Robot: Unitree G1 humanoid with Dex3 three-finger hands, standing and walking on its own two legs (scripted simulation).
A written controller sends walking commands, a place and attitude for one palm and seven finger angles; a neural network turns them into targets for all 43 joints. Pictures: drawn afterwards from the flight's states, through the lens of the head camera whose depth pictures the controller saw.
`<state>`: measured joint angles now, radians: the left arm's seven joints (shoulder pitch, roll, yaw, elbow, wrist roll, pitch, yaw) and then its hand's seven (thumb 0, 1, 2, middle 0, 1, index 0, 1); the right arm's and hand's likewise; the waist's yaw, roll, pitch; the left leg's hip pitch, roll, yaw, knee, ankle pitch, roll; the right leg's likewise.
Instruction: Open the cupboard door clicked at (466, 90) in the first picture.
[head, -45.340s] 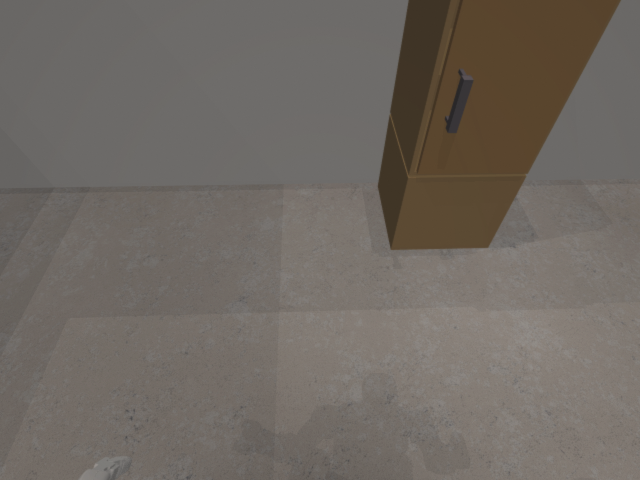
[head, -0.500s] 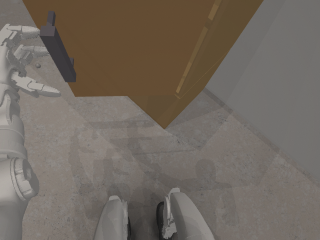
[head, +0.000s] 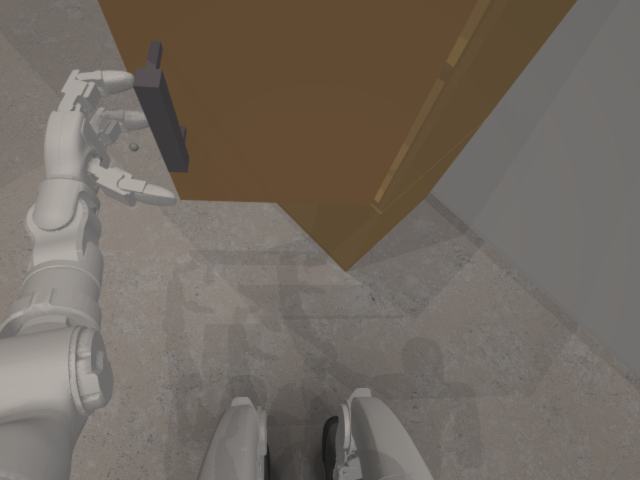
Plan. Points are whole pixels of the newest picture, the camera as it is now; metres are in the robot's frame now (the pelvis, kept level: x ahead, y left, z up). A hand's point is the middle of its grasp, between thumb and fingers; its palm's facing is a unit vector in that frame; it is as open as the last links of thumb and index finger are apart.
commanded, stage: slide the fingers in behind the handle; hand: left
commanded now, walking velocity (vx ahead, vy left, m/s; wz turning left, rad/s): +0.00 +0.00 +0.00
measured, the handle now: (168, 112) +0.54 +0.18 +0.04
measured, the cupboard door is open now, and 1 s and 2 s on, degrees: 48 47 51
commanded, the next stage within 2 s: close the thumb around the handle in 0.80 s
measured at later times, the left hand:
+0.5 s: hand (183, 143) +0.50 +0.16 +0.04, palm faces +0.00 -1.00 -0.04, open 13.9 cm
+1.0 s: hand (183, 146) +0.49 +0.16 +0.04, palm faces -0.01 -1.00 -0.02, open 13.8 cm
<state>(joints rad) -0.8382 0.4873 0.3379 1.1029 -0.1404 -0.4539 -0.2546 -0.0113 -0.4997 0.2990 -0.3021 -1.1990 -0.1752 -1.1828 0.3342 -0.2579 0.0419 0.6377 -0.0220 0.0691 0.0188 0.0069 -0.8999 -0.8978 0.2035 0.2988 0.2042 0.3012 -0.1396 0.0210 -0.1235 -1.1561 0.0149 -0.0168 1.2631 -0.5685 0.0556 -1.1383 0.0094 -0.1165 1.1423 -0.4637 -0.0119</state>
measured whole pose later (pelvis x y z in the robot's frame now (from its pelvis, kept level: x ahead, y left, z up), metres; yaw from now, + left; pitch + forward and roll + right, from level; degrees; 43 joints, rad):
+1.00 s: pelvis -0.01 -0.02 +0.00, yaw +0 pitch +26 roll -3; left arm -0.84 0.44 0.35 1.12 -0.09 -0.49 -0.21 -0.01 -0.47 0.31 -0.31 -1.20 -0.30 -1.21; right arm 0.33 -0.28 0.03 0.61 -0.02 0.06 0.02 0.01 -0.90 -0.90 0.20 0.30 0.20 0.30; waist -0.16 0.02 -0.13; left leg -1.15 0.03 0.01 1.26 -0.56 0.04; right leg -1.16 0.02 -0.09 1.18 -0.47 -0.03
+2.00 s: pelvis +0.01 -0.01 +0.01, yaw -2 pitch +25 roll -3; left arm -0.65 0.36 0.32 0.93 -0.14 -0.47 -0.17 0.01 0.70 0.75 -0.36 -1.35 -0.36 -1.35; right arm 0.35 -0.25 0.02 0.59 0.00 0.09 0.03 0.01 -0.90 -0.90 0.20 0.30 0.20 0.30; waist -0.14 0.03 -0.14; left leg -1.08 0.03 0.04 1.21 -0.57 0.05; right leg -1.11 0.03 -0.06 1.14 -0.46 -0.02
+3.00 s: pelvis +0.00 -0.07 +0.01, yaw +4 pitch +18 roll +1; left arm 0.13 -0.10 -0.23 0.22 0.12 -0.41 0.57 0.03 0.62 0.74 -0.34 -1.32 -0.36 -1.34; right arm 0.17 -0.19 0.00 0.59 -0.09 -0.10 0.02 0.02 -0.90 -0.90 0.20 0.30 0.20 0.30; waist -0.02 0.02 -0.18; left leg -0.94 0.00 -0.04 1.17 -0.55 -0.04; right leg -0.97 0.00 -0.13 1.17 -0.52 -0.10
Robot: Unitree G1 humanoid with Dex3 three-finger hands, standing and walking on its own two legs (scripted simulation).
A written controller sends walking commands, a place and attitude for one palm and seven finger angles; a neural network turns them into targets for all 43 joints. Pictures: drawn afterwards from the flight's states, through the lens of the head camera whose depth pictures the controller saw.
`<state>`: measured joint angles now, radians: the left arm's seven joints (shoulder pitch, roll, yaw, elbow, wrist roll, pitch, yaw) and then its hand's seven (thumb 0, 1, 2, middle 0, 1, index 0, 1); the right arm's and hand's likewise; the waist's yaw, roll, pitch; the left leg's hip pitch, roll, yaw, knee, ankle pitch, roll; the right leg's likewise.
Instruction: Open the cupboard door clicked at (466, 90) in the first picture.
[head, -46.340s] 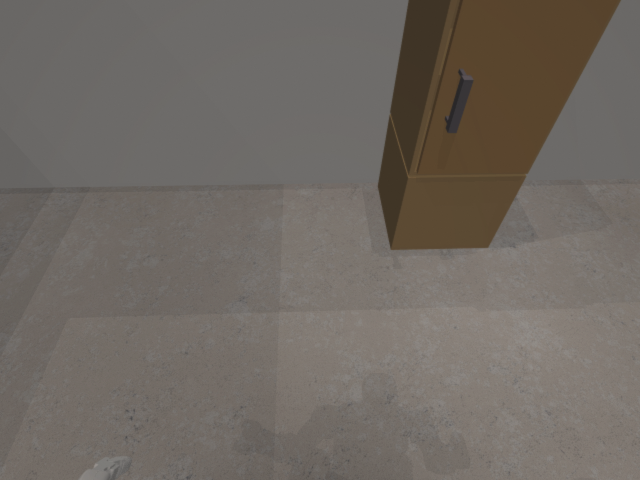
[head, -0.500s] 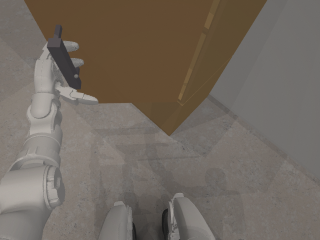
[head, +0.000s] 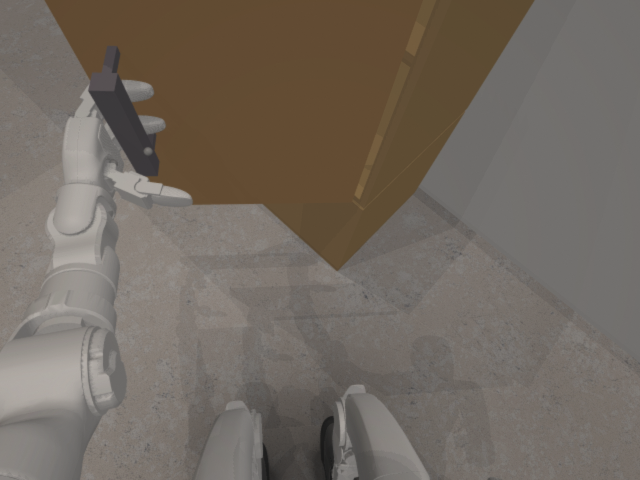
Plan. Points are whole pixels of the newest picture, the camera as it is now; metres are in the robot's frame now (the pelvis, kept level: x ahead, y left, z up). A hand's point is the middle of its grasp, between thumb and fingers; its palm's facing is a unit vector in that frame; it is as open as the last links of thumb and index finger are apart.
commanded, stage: close the thumb around the handle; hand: left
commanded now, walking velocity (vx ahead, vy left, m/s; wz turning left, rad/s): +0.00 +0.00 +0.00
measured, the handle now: (132, 117) +0.55 +0.20 +0.04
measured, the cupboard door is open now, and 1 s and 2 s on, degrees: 47 51 92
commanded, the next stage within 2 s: pull the door open along its arc in 0.60 s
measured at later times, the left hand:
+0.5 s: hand (147, 149) +0.50 +0.18 +0.04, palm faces -0.01 -1.00 -0.02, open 5.9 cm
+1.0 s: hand (150, 167) +0.48 +0.17 +0.04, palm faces +0.01 -1.00 -0.01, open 5.9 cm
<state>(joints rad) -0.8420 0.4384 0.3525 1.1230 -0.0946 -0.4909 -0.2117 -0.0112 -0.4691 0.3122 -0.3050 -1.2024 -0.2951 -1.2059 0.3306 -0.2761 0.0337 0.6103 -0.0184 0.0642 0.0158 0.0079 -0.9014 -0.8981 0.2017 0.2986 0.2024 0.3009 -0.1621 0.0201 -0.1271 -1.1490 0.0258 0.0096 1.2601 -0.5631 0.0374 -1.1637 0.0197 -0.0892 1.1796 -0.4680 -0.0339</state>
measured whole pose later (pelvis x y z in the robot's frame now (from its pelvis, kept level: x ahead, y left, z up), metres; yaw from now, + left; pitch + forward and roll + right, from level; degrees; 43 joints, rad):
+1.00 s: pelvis +0.01 +0.01 +0.01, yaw -1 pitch +25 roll -3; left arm -0.65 0.36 0.32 0.93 -0.14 -0.47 -0.17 0.01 0.70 0.75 -0.36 -1.35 -0.36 -1.35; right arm 0.35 -0.25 0.02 0.59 0.00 0.09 0.03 0.01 -0.90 -0.90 0.20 0.30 0.20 0.30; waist -0.14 0.03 -0.14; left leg -1.08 0.03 0.04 1.21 -0.57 0.05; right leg -1.11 0.03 -0.06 1.14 -0.46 -0.02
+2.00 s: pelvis +0.01 -0.05 +0.02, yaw +5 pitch +18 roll +1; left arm 0.13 -0.10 -0.23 0.22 0.12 -0.41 0.57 0.03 0.62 0.74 -0.34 -1.32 -0.36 -1.34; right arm 0.17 -0.19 0.00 0.59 -0.09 -0.10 0.02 0.02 -0.90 -0.90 0.20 0.30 0.20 0.30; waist -0.02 0.02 -0.18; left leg -0.94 0.00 -0.04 1.17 -0.55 -0.04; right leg -0.97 0.00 -0.13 1.17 -0.52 -0.10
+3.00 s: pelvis -0.02 -0.02 +0.01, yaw +4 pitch +16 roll -1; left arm 0.01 0.06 -0.28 0.26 0.00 -0.43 0.11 -0.01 -0.50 0.30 -0.27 -0.41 -0.21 -0.45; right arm 0.21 -0.22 0.01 0.53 -0.03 -0.08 0.02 0.02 -0.90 -0.90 0.20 0.30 0.20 0.30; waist 0.00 0.05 -0.14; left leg -0.98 -0.03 -0.02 1.24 -0.54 0.02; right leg -0.99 -0.03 -0.12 1.21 -0.50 -0.06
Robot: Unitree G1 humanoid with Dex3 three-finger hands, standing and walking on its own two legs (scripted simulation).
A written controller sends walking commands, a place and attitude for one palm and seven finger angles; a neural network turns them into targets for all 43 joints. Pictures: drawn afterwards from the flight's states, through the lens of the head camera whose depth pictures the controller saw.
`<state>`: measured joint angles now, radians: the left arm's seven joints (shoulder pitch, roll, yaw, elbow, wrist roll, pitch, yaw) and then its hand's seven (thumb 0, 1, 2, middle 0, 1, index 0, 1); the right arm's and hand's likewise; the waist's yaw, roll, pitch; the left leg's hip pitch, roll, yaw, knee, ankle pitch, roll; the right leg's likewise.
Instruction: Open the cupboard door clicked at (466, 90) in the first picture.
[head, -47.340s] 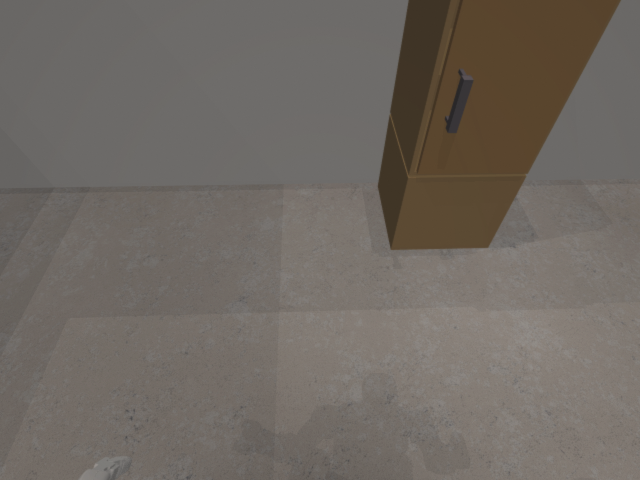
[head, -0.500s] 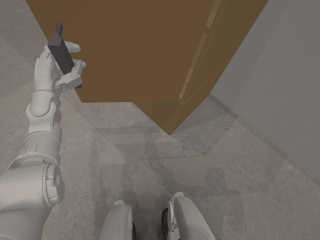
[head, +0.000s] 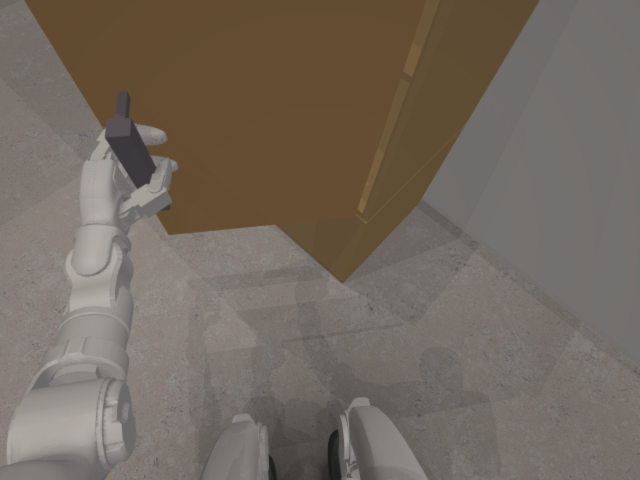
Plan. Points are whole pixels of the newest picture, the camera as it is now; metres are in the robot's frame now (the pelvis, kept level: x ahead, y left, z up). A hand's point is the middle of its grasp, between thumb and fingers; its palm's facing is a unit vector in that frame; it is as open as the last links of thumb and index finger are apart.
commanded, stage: pull the door open along its arc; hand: left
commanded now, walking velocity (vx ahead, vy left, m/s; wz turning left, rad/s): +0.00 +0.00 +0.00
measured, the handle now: (143, 156) +0.51 +0.20 +0.03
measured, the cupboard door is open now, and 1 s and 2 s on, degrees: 51 92 93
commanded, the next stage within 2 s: open thumb and fingers to let go in 0.78 s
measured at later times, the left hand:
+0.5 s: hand (220, 285) +0.33 +0.10 +0.03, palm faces +0.43 -0.90 +0.00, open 6.2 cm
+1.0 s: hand (277, 332) +0.28 +0.04 +0.03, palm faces +0.41 -0.91 -0.03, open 6.4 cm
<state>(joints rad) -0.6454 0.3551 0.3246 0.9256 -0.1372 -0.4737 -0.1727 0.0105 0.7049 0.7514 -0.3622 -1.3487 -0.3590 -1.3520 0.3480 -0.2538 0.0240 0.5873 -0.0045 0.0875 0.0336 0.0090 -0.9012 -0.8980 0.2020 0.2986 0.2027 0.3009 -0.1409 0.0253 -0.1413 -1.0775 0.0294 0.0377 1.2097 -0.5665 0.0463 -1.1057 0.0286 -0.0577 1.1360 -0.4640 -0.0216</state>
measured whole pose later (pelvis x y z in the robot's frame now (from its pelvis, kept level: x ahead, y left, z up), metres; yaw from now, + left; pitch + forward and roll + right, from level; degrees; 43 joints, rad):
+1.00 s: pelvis +0.00 -0.06 +0.00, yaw +6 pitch +18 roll +1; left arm 0.13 -0.10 -0.23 0.22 0.12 -0.41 0.57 0.03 0.62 0.74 -0.34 -1.32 -0.36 -1.34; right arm 0.17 -0.19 0.00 0.59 -0.09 -0.10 0.02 0.02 -0.90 -0.90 0.20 0.30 0.20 0.30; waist -0.02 0.02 -0.18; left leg -0.94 0.00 -0.04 1.17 -0.55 -0.04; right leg -0.97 0.00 -0.13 1.17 -0.52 -0.10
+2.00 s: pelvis -0.03 -0.02 +0.00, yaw +6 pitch +16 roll -1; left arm 0.01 0.06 -0.28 0.26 0.00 -0.43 0.11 -0.01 -0.50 0.30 -0.27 -0.41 -0.21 -0.45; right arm 0.21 -0.22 0.01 0.53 -0.03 -0.08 0.02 0.02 -0.90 -0.90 0.20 0.30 0.20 0.30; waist 0.00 0.05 -0.14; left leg -0.98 -0.03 -0.02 1.24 -0.54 0.02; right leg -0.99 -0.03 -0.12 1.21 -0.50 -0.06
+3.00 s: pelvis +0.00 -0.02 -0.02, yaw +4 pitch +19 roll -1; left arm 0.59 0.14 -0.10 -0.23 -0.12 -0.43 -0.12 -0.01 -0.50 0.30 -0.15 -0.30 -0.16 -0.31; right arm 0.22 -0.22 0.00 0.39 0.00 -0.07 -0.01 0.02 -0.90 -0.90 0.20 0.30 0.20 0.30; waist 0.02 0.02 -0.18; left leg -1.05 0.00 -0.02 1.35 -0.63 0.01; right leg -1.06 -0.01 -0.11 1.31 -0.57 -0.06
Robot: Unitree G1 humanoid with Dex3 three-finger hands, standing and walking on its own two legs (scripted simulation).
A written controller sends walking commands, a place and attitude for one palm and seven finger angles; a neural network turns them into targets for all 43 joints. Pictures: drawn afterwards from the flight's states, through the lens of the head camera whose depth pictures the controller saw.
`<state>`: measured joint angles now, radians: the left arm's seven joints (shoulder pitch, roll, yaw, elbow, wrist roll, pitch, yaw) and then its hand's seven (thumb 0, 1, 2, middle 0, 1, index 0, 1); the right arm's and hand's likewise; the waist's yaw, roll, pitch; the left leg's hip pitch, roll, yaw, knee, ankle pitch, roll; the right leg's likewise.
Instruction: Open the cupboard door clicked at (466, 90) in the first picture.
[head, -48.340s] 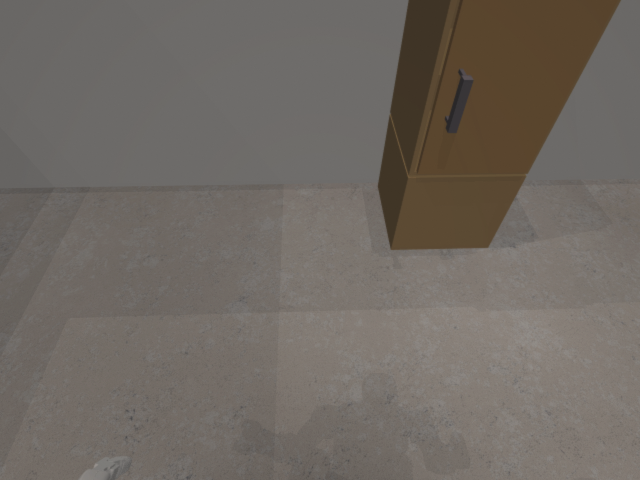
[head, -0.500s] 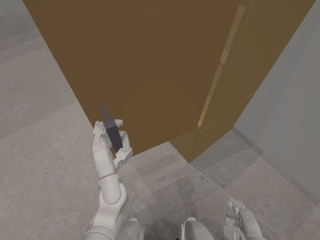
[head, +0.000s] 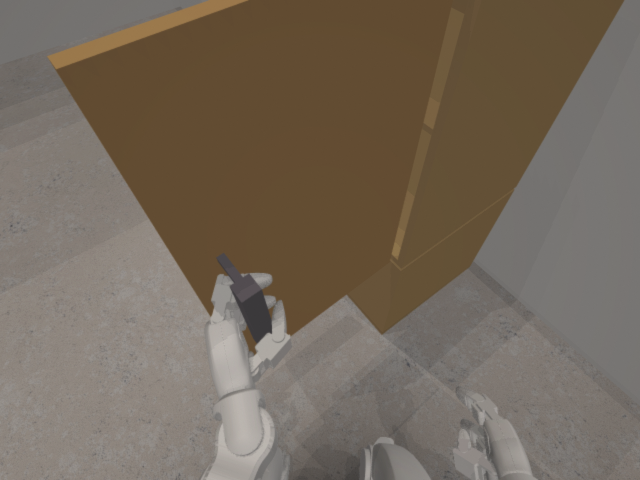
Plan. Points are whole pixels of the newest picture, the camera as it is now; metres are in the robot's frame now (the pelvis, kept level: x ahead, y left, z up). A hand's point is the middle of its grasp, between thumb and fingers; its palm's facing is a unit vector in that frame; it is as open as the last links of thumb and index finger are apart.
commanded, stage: open thumb and fingers to let go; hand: left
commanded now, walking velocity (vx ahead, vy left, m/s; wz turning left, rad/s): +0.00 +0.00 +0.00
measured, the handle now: (247, 304) +0.33 +0.11 +0.03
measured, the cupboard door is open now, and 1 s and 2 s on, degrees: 92 93 93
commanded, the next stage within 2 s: slide the hand sideways off the handle in 0.70 s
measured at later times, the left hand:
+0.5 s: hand (275, 326) +0.30 +0.07 +0.03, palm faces +0.31 -0.95 -0.02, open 13.8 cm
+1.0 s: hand (267, 354) +0.26 +0.07 +0.03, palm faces -0.18 -0.98 -0.05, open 15.8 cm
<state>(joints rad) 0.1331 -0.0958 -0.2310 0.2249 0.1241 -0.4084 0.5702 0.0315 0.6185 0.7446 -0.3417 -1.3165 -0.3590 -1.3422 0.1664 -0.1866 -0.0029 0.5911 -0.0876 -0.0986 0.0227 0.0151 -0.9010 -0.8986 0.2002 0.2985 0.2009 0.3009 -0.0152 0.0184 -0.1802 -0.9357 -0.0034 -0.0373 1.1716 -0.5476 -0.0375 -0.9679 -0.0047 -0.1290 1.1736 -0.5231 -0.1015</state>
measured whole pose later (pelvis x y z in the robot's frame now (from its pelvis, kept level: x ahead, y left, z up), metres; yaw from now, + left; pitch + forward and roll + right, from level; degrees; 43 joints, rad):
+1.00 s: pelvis -0.02 +0.03 -0.01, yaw +0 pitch +16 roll -1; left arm 0.01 0.06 -0.28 0.26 0.00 -0.43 0.11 -0.01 -0.50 0.30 -0.27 -0.41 -0.21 -0.45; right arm 0.21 -0.22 0.01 0.53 -0.03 -0.08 0.02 0.02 -0.90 -0.90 0.20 0.30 0.20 0.30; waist 0.00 0.05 -0.14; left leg -0.98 -0.03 -0.02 1.24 -0.54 0.02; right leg -0.99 -0.03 -0.12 1.21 -0.50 -0.06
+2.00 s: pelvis +0.00 +0.03 -0.03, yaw -2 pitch +19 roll -1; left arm 0.59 0.14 -0.10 -0.23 -0.12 -0.43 -0.12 -0.01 -0.50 0.30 -0.15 -0.30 -0.16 -0.31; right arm 0.22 -0.22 0.00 0.39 0.00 -0.07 -0.01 0.02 -0.90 -0.90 0.20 0.30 0.20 0.30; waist 0.02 0.02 -0.18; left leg -1.05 0.00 -0.02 1.35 -0.63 0.01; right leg -1.06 -0.01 -0.11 1.31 -0.57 -0.06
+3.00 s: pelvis +0.03 +0.06 +0.08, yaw -2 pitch +1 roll -2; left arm 0.61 0.32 0.14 -0.44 -0.03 -0.02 0.13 0.00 0.08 0.55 -0.18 -0.30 -0.18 -0.30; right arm 0.28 -0.22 0.07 0.51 0.02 -0.11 -0.11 0.02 -0.90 -0.90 0.20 0.30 0.20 0.30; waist 0.05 0.06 -0.07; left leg -0.31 -0.02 0.01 0.71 -0.42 0.05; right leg -0.33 0.00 -0.06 0.66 -0.35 -0.01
